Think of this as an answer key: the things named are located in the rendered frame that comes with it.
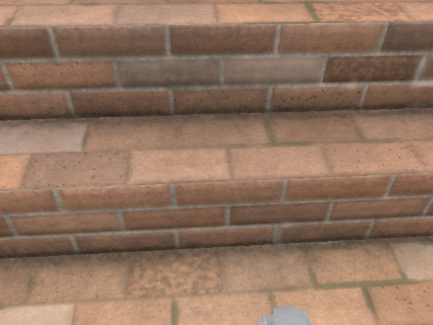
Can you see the robot right shin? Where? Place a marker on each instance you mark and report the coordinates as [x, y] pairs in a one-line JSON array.
[[303, 310]]

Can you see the right robot thigh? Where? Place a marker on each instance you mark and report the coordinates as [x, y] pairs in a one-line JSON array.
[[285, 315]]

